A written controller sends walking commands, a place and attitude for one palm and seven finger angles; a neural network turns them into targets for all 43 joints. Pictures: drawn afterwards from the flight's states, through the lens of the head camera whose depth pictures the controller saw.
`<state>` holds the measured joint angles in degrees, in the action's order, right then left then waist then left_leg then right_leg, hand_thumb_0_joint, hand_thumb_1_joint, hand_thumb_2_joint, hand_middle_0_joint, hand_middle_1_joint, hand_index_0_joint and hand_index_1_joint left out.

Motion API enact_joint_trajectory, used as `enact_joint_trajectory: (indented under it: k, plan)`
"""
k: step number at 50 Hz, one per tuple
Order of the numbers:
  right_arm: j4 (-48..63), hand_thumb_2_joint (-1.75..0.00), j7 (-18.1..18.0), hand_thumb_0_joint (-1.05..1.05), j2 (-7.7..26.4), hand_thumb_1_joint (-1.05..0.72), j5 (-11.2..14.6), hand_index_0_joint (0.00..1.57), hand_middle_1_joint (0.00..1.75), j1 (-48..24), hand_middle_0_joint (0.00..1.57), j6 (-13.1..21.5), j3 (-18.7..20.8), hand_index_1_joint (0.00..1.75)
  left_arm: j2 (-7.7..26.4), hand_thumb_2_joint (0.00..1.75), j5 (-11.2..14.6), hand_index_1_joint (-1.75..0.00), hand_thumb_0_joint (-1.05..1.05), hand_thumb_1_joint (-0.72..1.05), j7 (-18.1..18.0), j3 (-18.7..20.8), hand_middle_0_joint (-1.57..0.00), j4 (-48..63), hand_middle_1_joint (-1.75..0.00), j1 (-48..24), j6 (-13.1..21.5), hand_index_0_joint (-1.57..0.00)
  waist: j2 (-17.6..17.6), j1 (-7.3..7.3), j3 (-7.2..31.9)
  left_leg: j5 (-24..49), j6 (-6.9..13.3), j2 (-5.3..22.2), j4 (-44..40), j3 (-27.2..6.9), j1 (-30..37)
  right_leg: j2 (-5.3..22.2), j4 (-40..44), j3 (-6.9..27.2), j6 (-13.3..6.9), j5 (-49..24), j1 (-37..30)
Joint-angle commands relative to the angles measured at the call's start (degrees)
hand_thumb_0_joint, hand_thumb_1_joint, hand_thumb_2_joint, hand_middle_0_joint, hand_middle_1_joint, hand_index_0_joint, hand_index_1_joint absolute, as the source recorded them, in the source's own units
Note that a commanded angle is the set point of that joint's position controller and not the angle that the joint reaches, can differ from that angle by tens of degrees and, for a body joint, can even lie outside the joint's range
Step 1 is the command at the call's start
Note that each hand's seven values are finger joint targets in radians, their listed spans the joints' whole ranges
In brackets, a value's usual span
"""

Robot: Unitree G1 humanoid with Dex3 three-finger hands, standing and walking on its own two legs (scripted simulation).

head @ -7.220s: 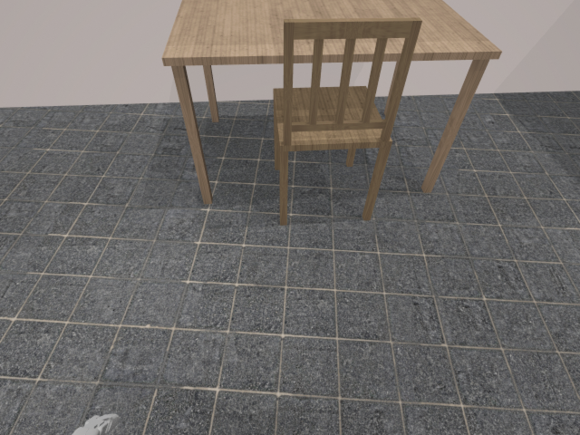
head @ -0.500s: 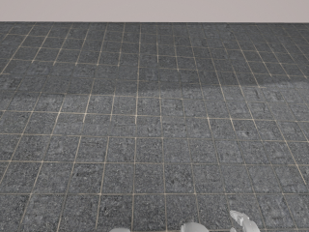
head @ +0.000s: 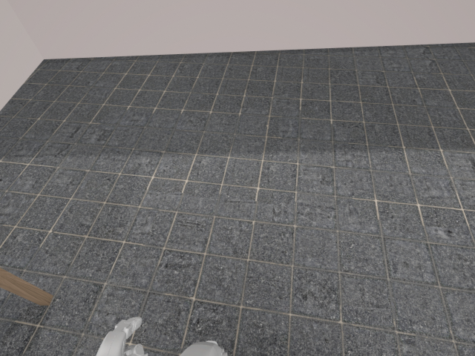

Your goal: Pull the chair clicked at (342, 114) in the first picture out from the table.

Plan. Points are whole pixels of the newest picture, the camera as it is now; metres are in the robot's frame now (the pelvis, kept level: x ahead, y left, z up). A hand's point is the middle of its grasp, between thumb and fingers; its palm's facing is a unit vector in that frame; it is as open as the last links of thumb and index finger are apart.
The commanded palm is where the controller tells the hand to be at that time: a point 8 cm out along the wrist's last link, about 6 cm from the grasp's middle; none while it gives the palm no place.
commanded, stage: turn to face it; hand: left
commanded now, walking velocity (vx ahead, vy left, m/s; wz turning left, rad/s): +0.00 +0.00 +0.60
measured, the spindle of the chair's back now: out of the picture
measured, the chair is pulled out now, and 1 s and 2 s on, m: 0.00 0.00 0.00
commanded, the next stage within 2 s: none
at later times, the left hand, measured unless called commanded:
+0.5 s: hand out of the picture -0.02 +0.30 -0.18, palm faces +0.35 -0.90 -0.25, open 7.4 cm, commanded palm none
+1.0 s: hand out of the picture +0.01 +0.26 -0.13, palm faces +0.55 -0.78 -0.29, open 7.4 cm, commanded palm none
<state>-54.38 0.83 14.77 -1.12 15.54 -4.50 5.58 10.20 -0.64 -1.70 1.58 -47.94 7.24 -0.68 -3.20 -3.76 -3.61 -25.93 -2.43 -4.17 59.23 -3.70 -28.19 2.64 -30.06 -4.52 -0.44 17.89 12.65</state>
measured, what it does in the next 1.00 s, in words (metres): steps on the spot, turning left: left foot, then right foot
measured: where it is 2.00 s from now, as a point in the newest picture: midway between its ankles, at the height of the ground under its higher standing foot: outside the picture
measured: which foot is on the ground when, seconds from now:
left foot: up 0.00-0.32, down 0.34-0.90, up 0.92-1.00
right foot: down 0.00-0.34, up 0.36-0.88, down 0.90-1.00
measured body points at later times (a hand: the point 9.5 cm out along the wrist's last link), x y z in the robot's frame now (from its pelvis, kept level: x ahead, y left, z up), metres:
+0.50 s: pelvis +0.00 +0.06 +0.00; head +0.02 +0.11 +0.44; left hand -0.04 +0.34 -0.16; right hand +0.19 -0.15 -0.11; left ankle -0.02 +0.15 -0.74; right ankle +0.01 -0.10 -0.64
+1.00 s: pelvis +0.02 +0.02 +0.00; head +0.05 +0.01 +0.45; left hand -0.02 +0.30 -0.11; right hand +0.19 -0.18 -0.16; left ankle -0.05 +0.13 -0.67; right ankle +0.08 -0.07 -0.74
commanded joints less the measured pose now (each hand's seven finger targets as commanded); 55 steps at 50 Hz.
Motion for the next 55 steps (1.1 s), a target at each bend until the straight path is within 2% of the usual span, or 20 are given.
enact_joint_trajectory:
  k: [1, 11, 13, 15, 16, 17, 18, 22, 25, 31, 36, 40, 42, 43, 44, 45, 46, 49, 51, 55]
  plan:
    - [4.4, -0.90, 0.8, 0.00, 4.3, -0.90, 0.0, 0.20, 0.30, -1.0, 0.20, 1.2, 1.0, 0.30, 10.2, 0.90, -0.2, -0.30, 0.00, 0.90, -0.5, 2.6, -0.20, 3.9, -0.30, 0.1, 1.5, -0.20, 12.6, 1.94, 2.3, 4.6, -2.4, 5.7, 11.9, 2.2, -6.2, 15.1, 10.8, 4.9, -5.1, -25.9, -4.8]
    - [7.2, -0.90, 1.3, 0.00, 2.8, -0.90, 0.5, 0.20, 0.30, -10.4, 0.20, 1.7, -0.7, 0.30, 14.7, 0.90, -1.1, -0.30, 0.00, 0.90, -0.2, 4.1, -0.20, 0.6, -0.30, 8.4, 0.5, -0.20, 17.5, 6.63, 2.8, 1.3, -1.8, 5.7, -12.2, 9.6, 2.2, 17.6, 5.8, -1.2, -5.6, -32.7, -8.5]
    - [7.2, -0.90, 1.1, 0.00, 3.1, -0.90, 0.6, 0.20, 0.30, -9.0, 0.20, 2.3, -0.8, 0.30, 15.3, 0.90, -1.1, -0.30, 0.00, 0.90, -0.1, 4.5, -0.20, 0.3, -0.30, 8.1, 0.3, -0.20, 17.2, 5.94, 4.9, 3.1, -0.9, 4.9, -18.9, 10.8, 6.0, 18.0, 2.3, -2.5, -4.6, -33.8, -9.2]
    - [6.1, -0.90, 1.0, 0.00, 5.9, -0.90, 0.3, 0.20, 0.30, -3.0, 0.20, 3.0, 0.0, 0.30, 15.1, 0.90, -0.4, -0.30, 0.00, 0.90, 0.1, 4.6, -0.20, 0.4, -0.30, 7.2, 0.0, -0.20, 11.0, 2.19, 9.0, 15.4, 0.3, 4.7, -33.1, 9.7, 18.3, 16.7, -9.4, -5.8, -0.7, -29.2, -4.8]
    - [5.6, -0.90, 0.7, 0.00, 12.2, -0.90, -0.1, 0.20, 0.30, 1.6, 0.20, 3.8, 1.6, 0.30, 12.3, 0.90, 0.1, -0.30, 0.00, 0.90, 0.5, 4.4, -0.20, 1.7, -0.30, 7.6, -0.1, -0.20, -3.6, -0.44, 13.6, 31.3, 4.8, 15.8, -36.6, -4.5, 31.2, 11.1, -23.1, -7.6, 3.3, -11.4, 8.2]
    - [4.8, -0.90, 0.1, 0.00, 17.7, -0.90, 0.6, 0.20, 0.30, 6.0, 0.20, 4.0, 2.9, 0.30, 8.5, 0.90, 0.2, -0.30, 0.00, 0.90, 0.7, 2.9, -0.20, 4.5, -0.30, 4.3, -0.2, -0.20, -16.9, -2.56, 14.8, 60.9, 12.4, 28.2, -36.4, -20.9, 35.3, 4.1, -34.1, -3.4, 6.6, 21.9, 21.3]
    - [3.7, -0.90, -0.2, 0.00, 16.9, -0.90, 0.8, 0.20, 0.30, 6.8, 0.20, 3.5, 2.4, 0.30, 10.2, 0.90, -0.2, -0.30, 0.00, 0.90, 0.3, 3.0, -0.20, 4.6, -0.30, 3.2, -0.9, -0.20, -9.4, -2.10, 15.5, 60.7, 15.6, 29.4, -34.3, -16.5, 34.4, 5.6, -38.2, 2.2, 5.5, 21.1, 21.5]
    - [6.5, -0.90, -1.5, 0.00, 10.4, -0.90, 0.2, 0.20, 0.30, -4.0, 0.20, 3.9, 0.3, 0.30, 10.3, 0.90, -0.3, -0.30, 0.00, 0.90, 0.7, 3.6, -0.20, 1.2, -0.30, 2.7, -1.2, -0.20, -7.3, 2.06, 5.9, 46.1, 10.6, 18.3, -37.3, -8.3, 22.7, 5.5, -40.5, 4.5, 6.1, 6.5, 21.0]
    - [7.4, -0.90, -1.3, 0.00, 9.9, -0.90, 0.4, 0.20, 0.30, -5.6, 0.20, 4.1, 0.1, 0.30, 10.4, 0.90, -0.4, -0.30, 0.00, 0.90, 1.1, 3.7, -0.20, 0.2, -0.30, 5.0, -1.5, -0.20, -5.7, 3.43, 5.3, 38.0, 9.8, 15.7, -39.6, -7.0, 19.4, 4.3, -37.9, 4.1, 6.5, 2.2, 18.1]
    - [6.8, -0.90, -1.1, 0.00, 10.0, -0.90, 0.2, 0.20, 0.30, -3.0, 0.20, 3.8, 0.5, 0.30, 10.3, 0.90, -0.4, -0.30, 0.00, 0.90, 0.6, 3.7, -0.20, 1.7, -0.30, 1.7, -1.5, -0.20, -3.6, 2.35, 4.4, 26.8, 11.8, 16.2, -41.8, -14.7, 19.8, 3.1, -31.2, 5.4, 7.0, 2.2, 19.3]
    - [6.1, -0.90, -1.3, 0.00, 10.2, -0.90, -0.2, 0.20, 0.30, -0.7, 0.20, 3.5, 1.1, 0.30, 8.9, 0.90, 0.1, -0.30, 0.00, 0.90, 0.3, 3.1, -0.20, 4.2, -0.30, -2.1, -0.8, -0.20, -4.4, 1.12, 5.3, 33.1, 13.3, 16.3, -38.8, -20.4, 21.1, 0.7, -20.9, 5.8, 6.3, 6.8, 16.4]
    - [6.4, -0.90, -1.3, 0.00, 10.2, -0.90, -0.2, 0.20, 0.30, -2.1, 0.20, 3.1, 1.4, 0.30, 8.6, 0.90, 0.6, -0.30, 0.00, 0.90, 0.0, 2.9, -0.20, 4.1, -0.30, 0.8, -0.2, -0.20, -6.0, 2.44, 7.6, 39.5, 12.1, 14.0, -35.5, -22.1, 18.1, -2.3, -9.4, 5.0, 5.2, 5.4, 6.9]
    - [6.5, -0.90, -1.2, 0.00, 9.4, -0.90, 0.2, 0.20, 0.30, -3.2, 0.20, 3.0, 1.5, 0.30, 9.2, 0.90, 0.7, -0.30, 0.00, 0.90, -0.2, 3.2, -0.20, 3.3, -0.30, 3.9, 0.3, -0.20, -5.4, 4.18, 8.5, 35.4, 9.7, 11.4, -32.9, -22.0, 13.1, -2.4, 1.2, 4.6, 4.7, -2.7, -1.8]
    - [6.7, -0.90, -1.0, 0.00, 7.9, -0.90, 0.7, 0.20, 0.30, -3.1, 0.20, 3.1, 1.2, 0.30, 10.7, 0.90, 0.7, -0.30, 0.00, 0.90, -0.4, 3.5, -0.20, 2.9, -0.30, 6.1, 0.8, -0.20, -2.2, 5.26, 9.6, 28.2, 7.1, 9.1, -29.8, -20.4, 8.1, 0.4, 9.1, 6.8, 4.2, -7.6, -9.6]
    - [7.1, -0.90, -0.6, 0.00, 4.2, -0.90, 1.3, 0.20, 0.30, -1.4, 0.20, 3.2, 0.7, 0.30, 15.5, 0.90, -0.2, -0.30, 0.00, 0.90, -0.8, 4.4, -0.20, 2.9, -0.30, 6.8, 1.5, -0.20, 12.3, 5.46, 11.0, 9.6, 2.7, 3.5, -19.5, -12.0, -3.3, 13.9, 14.7, 18.8, 0.5, -9.3, -20.0]
    - [8.4, -0.90, -0.7, 0.00, 4.1, -0.90, 0.7, 0.20, 0.30, -1.8, 0.20, 3.1, 0.9, 0.30, 18.2, 0.90, -0.6, -0.30, 0.00, 0.90, -0.9, 4.6, -0.20, 3.3, -0.30, 7.2, 1.3, -0.20, 19.4, 5.74, 9.6, -8.6, -0.6, -1.8, -6.3, -1.9, -7.8, 26.4, 14.7, 28.4, -6.5, -16.5, -15.3]
    - [7.9, -0.90, -0.6, 0.00, 6.2, -0.90, 0.0, 0.20, 0.30, -2.4, 0.20, 2.6, 1.5, 0.30, 16.8, 0.90, -0.3, -0.30, 0.00, 0.90, -0.9, 4.1, -0.20, 3.7, -0.30, 6.0, 0.9, -0.20, 12.8, 5.01, 7.2, -7.6, -0.1, 1.3, 3.0, -3.5, -5.5, 25.6, 13.9, 24.1, -8.9, -15.6, -7.5]
    - [4.4, -0.90, 0.6, 0.00, 5.4, -0.90, -0.2, 0.20, 0.30, -0.1, 0.20, 1.1, 1.6, 0.30, 11.2, 0.90, 0.0, -0.30, 0.00, 0.90, -0.5, 2.8, -0.20, 4.9, -0.30, -1.9, 0.9, -0.20, 11.8, 1.03, 1.4, 3.1, -1.2, 4.7, 11.5, -0.8, -4.7, 15.8, 14.3, 11.1, -5.2, -10.6, -0.3]
    - [4.2, -0.90, 0.9, 0.00, 4.4, -0.90, -0.1, 0.20, 0.30, -0.6, 0.20, 0.9, 1.2, 0.30, 10.4, 0.90, -0.1, -0.30, 0.00, 0.90, -0.4, 2.5, -0.20, 4.3, -0.30, 0.3, 1.3, -0.20, 13.3, 1.81, 0.2, 5.9, -2.0, 5.0, 12.3, 1.2, -5.3, 14.3, 13.4, 6.0, -4.5, -15.3, -1.2]
    - [5.2, -0.90, 1.1, 0.00, 4.1, -0.90, 0.0, 0.20, 0.30, -5.1, 0.20, 0.6, 0.7, 0.30, 11.9, 0.90, -0.7, -0.30, 0.00, 0.90, -0.5, 3.2, -0.20, 2.5, -0.30, 5.0, 1.1, -0.20, 13.9, 4.10, -0.3, 4.0, -2.8, 6.3, 6.0, 3.4, -4.7, 16.4, 12.8, 4.2, -5.6, -15.9, -3.8]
